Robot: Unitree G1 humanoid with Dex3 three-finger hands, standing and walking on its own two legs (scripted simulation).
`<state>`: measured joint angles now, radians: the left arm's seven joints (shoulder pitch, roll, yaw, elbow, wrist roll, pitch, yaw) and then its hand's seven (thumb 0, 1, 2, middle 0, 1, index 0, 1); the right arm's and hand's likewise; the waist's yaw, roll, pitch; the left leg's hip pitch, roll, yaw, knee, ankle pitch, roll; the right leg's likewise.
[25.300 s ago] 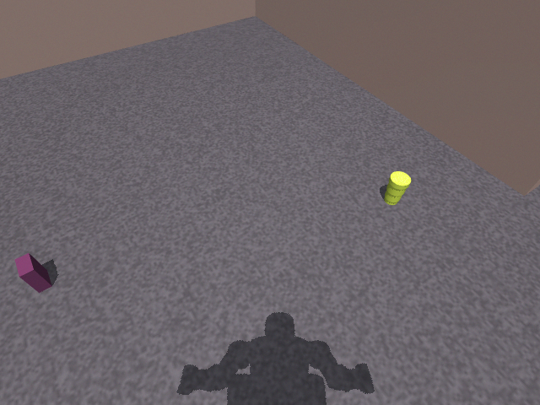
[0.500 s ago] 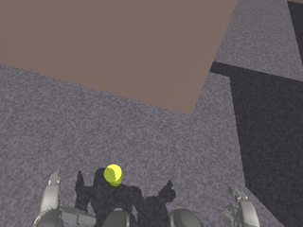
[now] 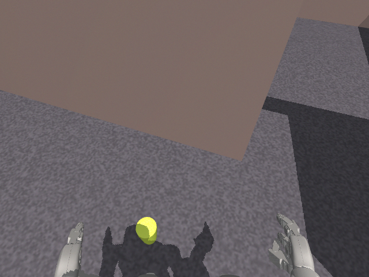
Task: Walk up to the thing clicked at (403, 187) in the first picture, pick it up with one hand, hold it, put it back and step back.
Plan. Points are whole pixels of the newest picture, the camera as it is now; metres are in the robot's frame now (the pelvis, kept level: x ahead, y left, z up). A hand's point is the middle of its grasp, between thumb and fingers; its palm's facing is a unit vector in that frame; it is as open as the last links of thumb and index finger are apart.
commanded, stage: home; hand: left
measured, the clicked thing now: (148, 232) +0.40 +0.17 -0.64
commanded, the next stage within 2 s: stand in 1.32 s
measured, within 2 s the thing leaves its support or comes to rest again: neither
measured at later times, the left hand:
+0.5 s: hand (106, 264) +0.17 +0.17 -0.06, palm faces +0.09 -0.95 -0.29, open 17.5 cm
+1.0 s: hand (104, 270) +0.16 +0.17 -0.06, palm faces +0.10 -0.96 -0.28, open 17.5 cm
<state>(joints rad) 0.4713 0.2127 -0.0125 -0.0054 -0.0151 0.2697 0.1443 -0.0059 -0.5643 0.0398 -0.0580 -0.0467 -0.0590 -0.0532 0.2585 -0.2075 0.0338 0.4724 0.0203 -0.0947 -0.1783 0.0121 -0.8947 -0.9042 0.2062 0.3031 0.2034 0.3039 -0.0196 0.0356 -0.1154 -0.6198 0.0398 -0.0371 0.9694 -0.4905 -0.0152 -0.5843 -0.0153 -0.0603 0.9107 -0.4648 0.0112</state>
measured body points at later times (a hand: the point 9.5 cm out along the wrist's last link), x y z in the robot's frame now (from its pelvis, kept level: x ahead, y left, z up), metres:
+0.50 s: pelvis +0.00 -0.01 +0.00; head +0.01 -0.01 +0.45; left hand +0.16 +0.22 -0.03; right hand +0.15 -0.25 -0.07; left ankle +0.00 +0.12 -0.69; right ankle +0.00 -0.13 -0.69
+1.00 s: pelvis -0.01 -0.01 +0.00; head +0.00 -0.01 +0.45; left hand +0.15 +0.22 -0.04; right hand +0.15 -0.25 -0.07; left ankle +0.00 +0.12 -0.69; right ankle +0.00 -0.13 -0.69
